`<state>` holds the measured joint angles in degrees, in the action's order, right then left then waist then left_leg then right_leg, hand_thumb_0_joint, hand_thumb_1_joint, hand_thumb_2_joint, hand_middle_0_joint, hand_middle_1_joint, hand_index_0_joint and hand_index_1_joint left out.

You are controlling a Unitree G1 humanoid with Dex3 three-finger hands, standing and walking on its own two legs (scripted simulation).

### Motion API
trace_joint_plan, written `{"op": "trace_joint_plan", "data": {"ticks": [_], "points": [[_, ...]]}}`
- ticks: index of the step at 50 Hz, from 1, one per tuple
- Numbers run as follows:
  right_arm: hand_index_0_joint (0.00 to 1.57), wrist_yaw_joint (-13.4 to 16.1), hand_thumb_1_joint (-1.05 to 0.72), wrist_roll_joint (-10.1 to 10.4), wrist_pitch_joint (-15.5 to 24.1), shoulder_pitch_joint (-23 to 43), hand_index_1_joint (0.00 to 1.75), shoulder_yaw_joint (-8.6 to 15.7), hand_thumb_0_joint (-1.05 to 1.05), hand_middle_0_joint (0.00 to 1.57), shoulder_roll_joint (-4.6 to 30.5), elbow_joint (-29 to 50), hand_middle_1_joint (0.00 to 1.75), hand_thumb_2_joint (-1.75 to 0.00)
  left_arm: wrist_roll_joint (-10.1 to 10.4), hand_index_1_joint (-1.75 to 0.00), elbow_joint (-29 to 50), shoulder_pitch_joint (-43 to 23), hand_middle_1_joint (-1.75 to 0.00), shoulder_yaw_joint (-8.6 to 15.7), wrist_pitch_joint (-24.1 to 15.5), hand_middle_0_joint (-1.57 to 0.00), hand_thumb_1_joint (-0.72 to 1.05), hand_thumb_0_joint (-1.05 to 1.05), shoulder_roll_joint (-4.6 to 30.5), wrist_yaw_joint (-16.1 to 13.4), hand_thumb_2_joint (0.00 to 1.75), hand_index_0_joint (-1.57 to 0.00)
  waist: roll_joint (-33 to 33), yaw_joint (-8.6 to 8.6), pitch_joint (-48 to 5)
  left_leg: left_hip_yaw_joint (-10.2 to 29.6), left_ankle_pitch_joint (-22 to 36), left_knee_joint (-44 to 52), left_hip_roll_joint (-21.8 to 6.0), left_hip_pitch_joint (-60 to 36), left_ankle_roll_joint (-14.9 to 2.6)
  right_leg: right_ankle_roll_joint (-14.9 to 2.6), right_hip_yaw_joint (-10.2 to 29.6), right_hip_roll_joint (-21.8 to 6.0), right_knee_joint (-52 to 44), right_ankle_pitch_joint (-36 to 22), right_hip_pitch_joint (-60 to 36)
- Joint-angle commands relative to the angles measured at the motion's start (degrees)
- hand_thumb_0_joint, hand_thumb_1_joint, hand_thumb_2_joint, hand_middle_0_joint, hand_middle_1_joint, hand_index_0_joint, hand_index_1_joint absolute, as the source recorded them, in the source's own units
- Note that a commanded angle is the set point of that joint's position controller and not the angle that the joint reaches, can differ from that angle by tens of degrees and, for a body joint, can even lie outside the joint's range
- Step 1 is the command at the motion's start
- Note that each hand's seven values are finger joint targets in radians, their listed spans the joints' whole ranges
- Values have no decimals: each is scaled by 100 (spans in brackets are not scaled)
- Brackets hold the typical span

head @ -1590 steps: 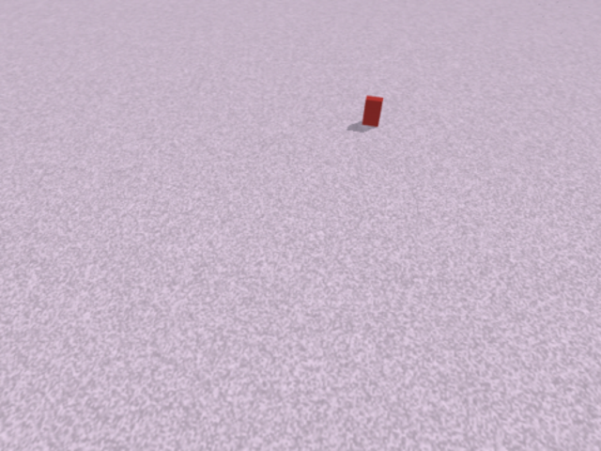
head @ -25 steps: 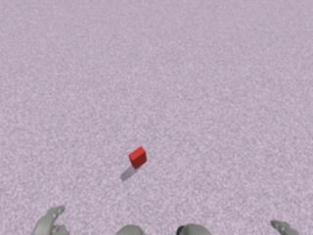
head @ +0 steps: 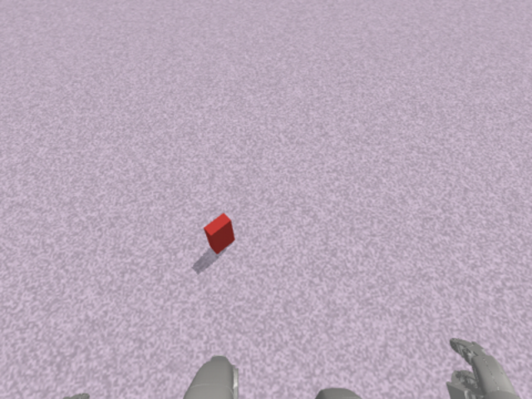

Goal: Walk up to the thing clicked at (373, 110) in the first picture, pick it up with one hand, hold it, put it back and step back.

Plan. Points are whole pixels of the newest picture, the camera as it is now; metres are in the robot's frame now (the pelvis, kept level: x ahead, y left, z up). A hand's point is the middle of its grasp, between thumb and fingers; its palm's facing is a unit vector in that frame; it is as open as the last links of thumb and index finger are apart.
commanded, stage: step back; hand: left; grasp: from the side
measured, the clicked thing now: (220, 234) +0.70 +0.20 -0.67
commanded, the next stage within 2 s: stand in 1.96 s
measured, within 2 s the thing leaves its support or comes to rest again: neither
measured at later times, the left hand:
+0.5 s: hand out of the picture -0.03 +0.25 -0.13, palm faces +0.06 -0.94 -0.33, open 7.4 cm
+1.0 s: hand out of the picture -0.25 +0.21 -0.12, palm faces +0.08 -0.89 -0.45, open 7.4 cm
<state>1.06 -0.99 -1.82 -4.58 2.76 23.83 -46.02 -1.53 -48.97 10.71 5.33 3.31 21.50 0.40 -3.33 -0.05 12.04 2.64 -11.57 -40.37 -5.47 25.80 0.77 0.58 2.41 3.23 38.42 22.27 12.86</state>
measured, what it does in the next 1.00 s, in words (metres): walks backwards: left foot, then right foot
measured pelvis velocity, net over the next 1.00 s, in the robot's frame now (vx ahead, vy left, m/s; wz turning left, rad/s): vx -0.31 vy -0.08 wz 0.09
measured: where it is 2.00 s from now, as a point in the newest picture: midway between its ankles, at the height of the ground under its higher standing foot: outside the picture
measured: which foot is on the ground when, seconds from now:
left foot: down 0.00-0.00, up 0.02-0.30, down 0.32-0.74, up 0.76-1.00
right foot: down 0.00-0.34, up 0.36-0.68, down 0.70-1.00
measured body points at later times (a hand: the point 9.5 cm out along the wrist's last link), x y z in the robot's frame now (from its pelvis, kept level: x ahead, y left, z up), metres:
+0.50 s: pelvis -0.15 -0.02 +0.02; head -0.09 +0.02 +0.46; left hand -0.04 +0.30 -0.11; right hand -0.05 -0.32 -0.08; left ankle -0.12 +0.10 -0.71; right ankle -0.16 -0.17 -0.62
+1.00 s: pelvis -0.31 -0.08 +0.01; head -0.27 -0.09 +0.46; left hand -0.25 +0.26 -0.09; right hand -0.21 -0.39 -0.12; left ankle -0.35 +0.05 -0.69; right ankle -0.26 -0.20 -0.71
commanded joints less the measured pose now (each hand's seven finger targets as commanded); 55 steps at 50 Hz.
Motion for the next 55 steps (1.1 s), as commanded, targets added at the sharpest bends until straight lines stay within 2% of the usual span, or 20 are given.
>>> {"op": "trace_joint_plan", "data": {"ticks": [1,5,13,15,17,18,19,22,28,33,35,36,37,38,42,48,51,52,54,55], "points": [[20,223,-90,38,6,5,30,435,0,20,1097,494,30,-90,-145,-30,774,-80,-30,598,-148,-20,90,0,2395,-44,90,-20,2248,382,-826,445,-2428,-2415,946,192,-32,-1828,3335,-2753,-2538,224,1526],[20,115,-90,117,73,-721,30,316,0,20,912,52,30,-90,-109,-30,920,-774,-30,390,-206,-20,90,0,1344,-113,90,-20,1303,-165,-846,576,-1448,-2923,1286,181,-84,-1092,971,-1413,-1566,-1847,830],[20,141,-90,-30,233,-980,30,267,0,20,758,63,30,-90,-54,-30,1052,-226,-30,300,-84,-20,90,0,1234,-213,90,-20,1549,125,-1559,-83,-1186,736,642,-378,-111,-1079,916,-1566,-393,-3370,-1012],[20,126,-90,-82,258,-1247,30,333,0,20,771,-66,30,-90,18,-30,1116,-259,-30,236,30,-20,90,0,1169,-156,90,-20,1166,50,-1674,-256,346,2036,726,-1222,-155,-793,670,-1244,180,-2775,-513],[20,122,-90,-206,240,-914,30,520,0,20,1693,50,30,-90,95,-30,1171,-108,-30,135,69,-20,90,0,772,-149,90,-20,-855,180,-1488,2441,1678,2055,-1186,-1993,-915,-253,99,133,1669,966,1851],[20,107,-90,-158,233,-818,30,594,0,20,2120,172,30,-90,18,-30,1173,-494,-30,264,68,-20,90,0,1108,-243,90,-20,-1048,-213,-1366,3104,1419,2195,-1918,-751,-1729,-152,730,127,2566,1680,1320],[20,155,-90,-158,285,-568,30,596,0,20,1955,191,30,-90,-22,-30,1103,-596,-30,319,75,-20,90,0,1312,-238,90,-20,-844,-144,-1111,3168,1299,2258,-1990,-423,-1851,-167,1057,-6,3203,1435,1220],[20,195,-90,-154,305,-102,30,361,0,20,1191,282,30,-90,92,-30,836,-7,-30,302,80,-20,90,0,1125,-160,90,-20,-212,311,-1194,1060,2436,1560,-815,-1205,-1247,-166,1102,268,3776,561,1714],[20,179,-90,-102,218,-629,30,402,0,20,1176,285,30,-90,8,-30,870,-122,-30,258,-47,-20,90,0,1061,-133,90,-20,-561,-150,-1509,932,2512,1146,-885,-2282,-1543,220,558,-7,2274,803,1678],[20,119,-90,-91,44,-215,30,435,0,20,1480,414,30,-90,39,-30,449,479,-30,233,-106,-20,90,0,1053,-82,90,-20,-1065,74,-1974,765,1676,831,-799,-1656,-1253,-26,-112,-306,-527,22,185],[20,74,-90,-13,-29,-23,30,361,0,20,1289,463,30,-90,-21,-30,152,868,-30,288,-136,-20,90,0,1156,-80,90,-20,-627,262,-1897,383,655,334,-329,-753,-798,-229,-203,-237,-1404,-780,-515],[20,80,-90,23,-32,-87,30,286,0,20,957,539,30,-90,-116,-30,191,854,-30,419,-144,-20,90,0,1584,-68,90,-20,456,255,-1645,271,-549,-445,322,384,-452,-494,1197,-1009,-1489,-403,-635],[20,163,-90,34,-8,-3,30,266,0,20,743,712,30,-90,-117,-30,482,367,-30,547,-105,-20,90,0,2199,-59,90,-20,1729,323,-1233,141,-2222,-1570,1121,810,-110,-1276,2521,-2238,-1990,-104,527],[20,232,-90,10,-29,26,30,429,0,20,1052,619,30,-90,-149,-30,701,-166,-30,542,-111,-20,90,0,2439,-105,90,-20,1978,406,-828,562,-2468,-2524,816,247,-21,-1857,3385,-2908,-2494,367,1925],[20,112,-90,47,-9,-537,30,299,0,20,911,115,30,-90,-140,-30,717,-727,-30,303,-238,-20,90,0,1427,-167,90,-20,1120,-108,-720,590,-1430,-2979,1206,245,-65,-1036,892,-1456,-1458,-1215,1176],[20,7,-90,-66,205,-477,30,251,0,20,871,46,30,-90,-177,-30,548,82,-30,393,-371,-20,90,0,1500,-182,90,-20,1482,426,-1475,171,-1934,-297,509,429,30,-1237,1431,-1809,-1379,333,-1046],[20,-25,-90,-129,308,-979,30,300,0,20,748,-301,30,-90,-62,-30,454,-10,-30,290,-284,-20,90,0,1554,-95,90,-20,1433,146,-1562,-283,-1036,2084,690,-1452,-149,-945,969,-1637,-849,-212,-117],[20,-6,-90,-186,339,-1143,30,381,0,20,826,-450,30,-90,-56,-30,458,95,-30,160,-256,-20,90,0,1231,-88,90,-20,964,90,-1579,206,-722,2355,590,-2263,-241,-673,718,-1408,-203,-302,612],[20,-15,-90,-226,372,-709,30,475,0,20,1627,-297,30,-90,64,-30,440,-173,-30,95,-287,-20,90,0,943,-84,90,-20,-654,72,-1072,3036,-3004,2869,-1252,-1758,-1120,-123,-344,-426,881,839,2116],[20,-46,-90,-160,363,-514,30,514,0,20,1850,-318,30,-90,-17,-30,393,-665,-30,229,-330,-20,90,0,1432,-93,90,-20,-657,-151,-566,3276,-3715,3075,-1568,-300,-1547,-137,135,-750,1205,1017,1357]]}}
